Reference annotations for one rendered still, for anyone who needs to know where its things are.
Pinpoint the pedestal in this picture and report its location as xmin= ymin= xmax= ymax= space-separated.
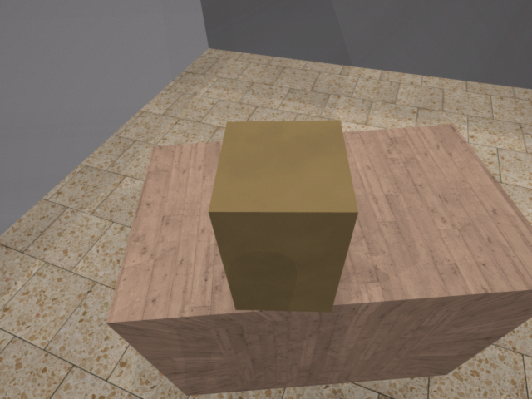
xmin=106 ymin=124 xmax=532 ymax=396

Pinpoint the carton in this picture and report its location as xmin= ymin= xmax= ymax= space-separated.
xmin=209 ymin=120 xmax=358 ymax=312

